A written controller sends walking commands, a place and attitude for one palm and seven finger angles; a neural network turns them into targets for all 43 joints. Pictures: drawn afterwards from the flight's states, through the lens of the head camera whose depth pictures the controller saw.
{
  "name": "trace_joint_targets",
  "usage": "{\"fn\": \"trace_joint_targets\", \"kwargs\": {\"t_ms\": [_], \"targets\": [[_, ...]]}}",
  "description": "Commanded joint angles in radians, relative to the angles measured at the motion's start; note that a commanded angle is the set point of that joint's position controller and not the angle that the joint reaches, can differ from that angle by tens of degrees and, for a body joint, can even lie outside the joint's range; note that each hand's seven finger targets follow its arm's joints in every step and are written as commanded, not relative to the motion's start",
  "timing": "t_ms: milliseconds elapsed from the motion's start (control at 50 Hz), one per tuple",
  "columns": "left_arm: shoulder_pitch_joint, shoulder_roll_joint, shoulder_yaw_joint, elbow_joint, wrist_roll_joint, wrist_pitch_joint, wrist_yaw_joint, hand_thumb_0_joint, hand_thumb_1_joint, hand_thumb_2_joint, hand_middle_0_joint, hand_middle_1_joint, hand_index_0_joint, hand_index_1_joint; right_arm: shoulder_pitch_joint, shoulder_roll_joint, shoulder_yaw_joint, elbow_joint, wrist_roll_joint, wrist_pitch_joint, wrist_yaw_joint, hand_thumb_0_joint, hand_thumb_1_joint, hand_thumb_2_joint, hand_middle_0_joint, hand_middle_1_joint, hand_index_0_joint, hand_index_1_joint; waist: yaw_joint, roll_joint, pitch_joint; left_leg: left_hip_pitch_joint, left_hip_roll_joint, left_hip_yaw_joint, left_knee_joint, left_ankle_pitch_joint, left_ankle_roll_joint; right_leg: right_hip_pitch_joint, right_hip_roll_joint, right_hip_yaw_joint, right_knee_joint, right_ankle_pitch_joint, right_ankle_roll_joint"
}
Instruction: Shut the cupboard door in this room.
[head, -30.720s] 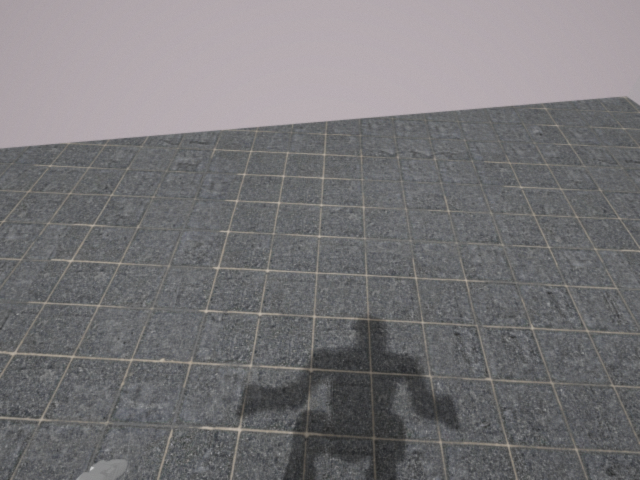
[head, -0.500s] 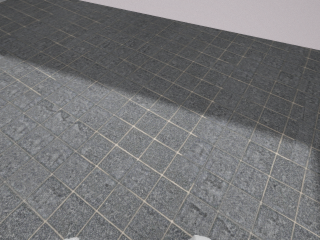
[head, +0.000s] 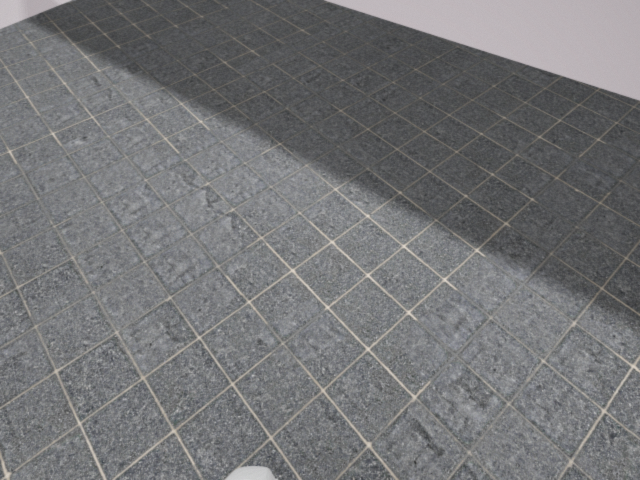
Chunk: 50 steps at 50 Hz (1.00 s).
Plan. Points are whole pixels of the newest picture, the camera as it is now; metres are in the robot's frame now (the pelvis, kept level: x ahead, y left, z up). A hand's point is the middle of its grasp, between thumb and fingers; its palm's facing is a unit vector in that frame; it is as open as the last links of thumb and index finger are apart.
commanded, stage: turn or walk to find it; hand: left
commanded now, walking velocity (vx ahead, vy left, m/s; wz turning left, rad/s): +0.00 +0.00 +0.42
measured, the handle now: out of the picture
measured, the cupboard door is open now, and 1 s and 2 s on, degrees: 84 84 84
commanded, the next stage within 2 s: none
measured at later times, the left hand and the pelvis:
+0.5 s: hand out of the picture +0.06 +0.22 -0.16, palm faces +0.20 -0.94 -0.27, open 7.4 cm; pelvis +0.00 +0.00 -0.01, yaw +11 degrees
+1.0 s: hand out of the picture -0.09 +0.21 -0.19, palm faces +0.46 -0.85 -0.26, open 7.4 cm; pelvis -0.02 +0.01 -0.01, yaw +25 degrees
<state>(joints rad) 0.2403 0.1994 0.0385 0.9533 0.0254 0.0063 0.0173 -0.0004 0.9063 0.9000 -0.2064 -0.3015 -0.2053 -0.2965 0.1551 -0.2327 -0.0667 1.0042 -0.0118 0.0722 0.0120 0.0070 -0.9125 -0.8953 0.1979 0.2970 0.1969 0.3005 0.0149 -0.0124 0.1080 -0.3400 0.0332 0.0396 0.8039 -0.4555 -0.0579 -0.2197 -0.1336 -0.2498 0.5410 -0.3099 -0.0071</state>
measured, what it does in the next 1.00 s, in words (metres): steps on the spot, turning left: left foot, then right foot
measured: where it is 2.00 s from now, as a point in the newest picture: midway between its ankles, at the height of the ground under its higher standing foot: outside the picture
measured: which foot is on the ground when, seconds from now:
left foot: up 0.00-0.04, down 0.06-0.52, up 0.54-0.94, down 0.96-1.00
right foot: down 0.00-0.06, up 0.08-0.48, down 0.50-0.96, up 0.98-1.00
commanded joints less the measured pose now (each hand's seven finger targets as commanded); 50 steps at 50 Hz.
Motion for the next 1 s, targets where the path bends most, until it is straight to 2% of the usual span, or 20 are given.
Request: {"fn": "trace_joint_targets", "kwargs": {"t_ms": [0,20,40,60,100,180,340,440,460,480,500,520,560,620,800,860,900,920,940,980], "targets": [[0.024,0.224,0.068,-0.034,-0.007,-0.004,0.011,0.000,0.900,0.900,-0.200,-0.300,-0.200,-0.300,0.036,-0.065,-0.001,-0.078,0.003,-0.052,-0.001,0.000,-0.900,-0.900,0.200,0.300,0.200,0.300,-0.020,-0.135,-0.162,0.155,-0.004,0.059,-0.339,0.218,0.021,0.071,-0.212,0.117,-0.010,0.447,-0.051],[0.032,0.190,0.064,-0.043,-0.014,0.003,0.007,0.000,0.900,0.900,-0.200,-0.300,-0.200,-0.300,0.073,-0.124,-0.016,-0.074,-0.002,-0.062,-0.001,0.000,-0.900,-0.900,0.200,0.300,0.200,0.300,-0.043,0.020,-0.191,0.297,0.086,-0.054,-0.430,0.382,0.057,-0.057,-0.152,0.070,0.134,0.284,0.006],[0.036,0.123,0.046,-0.075,-0.019,0.010,0.000,0.000,0.900,0.900,-0.200,-0.300,-0.200,-0.300,0.106,-0.228,-0.040,-0.083,-0.009,-0.065,-0.005,0.000,-0.900,-0.900,0.200,0.300,0.200,0.300,-0.057,0.315,-0.182,0.397,0.338,-0.375,-0.460,0.718,0.184,-0.309,-0.014,0.040,0.330,-0.247,0.082],[-0.045,0.120,0.030,-0.101,-0.008,0.019,0.004,0.000,0.900,0.900,-0.200,-0.300,-0.200,-0.300,0.157,-0.255,-0.044,-0.070,-0.003,-0.054,-0.012,0.000,-0.900,-0.900,0.200,0.300,0.200,0.300,-0.089,0.241,-0.154,0.316,0.401,-0.379,-0.471,0.791,0.250,-0.309,0.001,0.126,0.460,-0.356,0.078],[-0.075,0.124,0.039,-0.074,-0.014,0.028,0.006,0.000,0.900,0.900,-0.200,-0.300,-0.200,-0.300,0.090,-0.208,-0.034,-0.070,-0.008,-0.058,-0.033,0.000,-0.900,-0.900,0.200,0.300,0.200,0.300,-0.066,0.276,-0.131,0.270,0.319,-0.329,-0.464,0.748,0.250,-0.342,0.000,0.217,0.565,-0.266,0.081],[-0.026,0.126,0.042,-0.032,-0.012,0.026,-0.008,0.000,0.900,0.900,-0.200,-0.300,-0.200,-0.300,0.004,-0.159,-0.017,-0.100,-0.005,-0.069,-0.032,0.000,-0.900,-0.900,0.200,0.300,0.200,0.300,-0.016,0.139,-0.123,0.236,0.214,-0.207,-0.472,0.680,0.216,-0.301,0.016,0.215,0.565,-0.114,0.092],[-0.092,0.105,0.032,-0.081,-0.015,0.024,-0.004,0.000,0.900,0.900,-0.200,-0.300,-0.200,-0.300,0.044,-0.168,-0.035,-0.099,-0.011,-0.059,-0.025,0.000,-0.900,-0.900,0.200,0.300,0.200,0.300,-0.044,0.163,-0.126,0.229,0.199,-0.287,-0.448,0.641,0.232,-0.233,0.059,0.204,0.326,-0.148,0.095],[0.013,0.111,0.033,-0.064,-0.021,0.002,0.001,0.000,0.900,0.900,-0.200,-0.300,-0.200,-0.300,0.007,-0.157,-0.041,-0.113,-0.006,-0.052,-0.021,0.000,-0.900,-0.900,0.200,0.300,0.200,0.300,0.006,0.154,-0.172,0.115,0.137,-0.311,-0.340,0.610,0.178,0.026,0.096,0.172,-0.050,0.047,0.078],[0.043,0.142,0.039,-0.059,-0.016,-0.009,0.004,0.000,0.900,0.900,-0.200,-0.300,-0.200,-0.300,0.012,-0.129,-0.040,-0.113,0.000,-0.055,-0.017,0.000,-0.900,-0.900,0.200,0.300,0.200,0.300,0.022,0.083,-0.183,0.036,0.091,-0.286,-0.273,0.496,0.132,0.141,0.047,0.215,-0.177,0.146,0.065],[0.064,0.220,0.055,-0.056,-0.001,-0.020,0.013,0.000,0.900,0.900,-0.200,-0.300,-0.200,-0.300,0.032,-0.066,-0.029,-0.129,0.008,-0.058,-0.011,0.000,-0.900,-0.900,0.200,0.300,0.200,0.300,0.025,-0.158,-0.200,-0.148,-0.028,-0.149,-0.098,0.209,0.061,0.270,-0.179,0.427,-0.221,0.234,-0.006],[0.061,0.264,0.061,-0.073,0.000,-0.018,0.012,0.000,0.900,0.900,-0.200,-0.300,-0.200,-0.300,0.013,-0.069,-0.032,-0.149,0.003,-0.050,-0.010,0.000,-0.900,-0.900,0.200,0.300,0.200,0.300,0.037,-0.269,-0.156,-0.192,-0.095,-0.092,0.110,-0.131,0.033,0.159,-0.350,0.548,-0.255,0.306,-0.121],[0.034,0.240,0.065,-0.083,-0.008,-0.018,0.016,0.000,0.900,0.900,-0.200,-0.300,-0.200,-0.300,0.002,-0.096,-0.042,-0.136,-0.006,-0.029,-0.012,0.000,-0.900,-0.900,0.200,0.300,0.200,0.300,0.038,-0.283,-0.117,-0.180,-0.056,-0.152,0.266,-0.132,0.039,0.028,-0.343,0.551,-0.292,0.201,-0.150],[-0.067,0.180,0.053,-0.108,-0.009,-0.011,0.019,0.000,0.900,0.900,-0.200,-0.300,-0.200,-0.300,0.023,-0.088,-0.046,-0.103,-0.007,-0.021,-0.002,0.000,-0.900,-0.900,0.200,0.300,0.200,0.300,-0.018,-0.121,-0.045,-0.203,-0.024,-0.139,0.409,-0.011,0.033,-0.025,-0.256,0.422,-0.273,0.166,-0.130],[-0.063,0.147,0.044,-0.111,-0.006,-0.024,0.017,0.000,0.900,0.900,-0.200,-0.300,-0.200,-0.300,0.062,-0.067,-0.033,-0.076,-0.008,-0.020,0.005,0.000,-0.900,-0.900,0.200,0.300,0.200,0.300,-0.025,-0.147,-0.080,-0.197,-0.011,-0.091,0.411,0.076,0.002,0.039,-0.191,0.270,-0.230,0.304,-0.099],[0.079,0.213,0.063,-0.045,0.004,-0.016,0.013,0.000,0.900,0.900,-0.200,-0.300,-0.200,-0.300,-0.056,-0.040,-0.002,-0.100,0.005,-0.035,0.002,0.000,-0.900,-0.900,0.200,0.300,0.200,0.300,0.049,-0.189,-0.143,-0.098,-0.013,0.011,0.012,-0.023,-0.004,0.201,-0.226,0.206,-0.135,0.604,-0.133],[0.045,0.226,0.067,-0.034,0.003,-0.010,0.012,0.000,0.900,0.900,-0.200,-0.300,-0.200,-0.300,-0.020,-0.044,0.000,-0.096,0.008,-0.043,-0.001,0.000,-0.900,-0.900,0.200,0.300,0.200,0.300,0.021,-0.194,-0.160,-0.003,-0.013,0.040,-0.152,0.035,0.008,0.175,-0.233,0.177,-0.087,0.564,-0.110],[0.022,0.218,0.068,-0.036,-0.009,-0.002,0.010,0.000,0.900,0.900,-0.200,-0.300,-0.200,-0.300,0.042,-0.073,-0.005,-0.079,0.003,-0.054,-0.001,0.000,-0.900,-0.900,0.200,0.300,0.200,0.300,-0.024,-0.129,-0.170,0.181,-0.001,0.051,-0.371,0.245,0.025,0.052,-0.205,0.117,0.010,0.428,-0.040],[0.040,0.175,0.064,-0.051,-0.015,0.006,0.006,0.000,0.900,0.900,-0.200,-0.300,-0.200,-0.300,0.072,-0.148,-0.021,-0.081,-0.004,-0.066,-0.002,0.000,-0.900,-0.900,0.200,0.300,0.200,0.300,-0.040,0.071,-0.202,0.329,0.139,-0.134,-0.449,0.423,0.082,-0.112,-0.122,0.065,0.175,0.210,0.023],[0.019,0.111,0.040,-0.084,-0.018,0.012,-0.001,0.000,0.900,0.900,-0.200,-0.300,-0.200,-0.300,0.111,-0.243,-0.043,-0.083,-0.007,-0.063,-0.007,0.000,-0.900,-0.900,0.200,0.300,0.200,0.300,-0.062,0.334,-0.175,0.378,0.367,-0.396,-0.478,0.748,0.210,-0.323,-0.002,0.058,0.362,-0.325,0.085],[-0.081,0.108,0.035,-0.088,-0.009,0.026,0.007,0.000,0.900,0.900,-0.200,-0.300,-0.200,-0.300,0.126,-0.226,-0.042,-0.059,-0.009,-0.059,-0.028,0.000,-0.900,-0.900,0.200,0.300,0.200,0.300,-0.077,0.270,-0.156,0.309,0.344,-0.370,-0.463,0.757,0.263,-0.352,0.003,0.196,0.530,-0.311,0.079]]}}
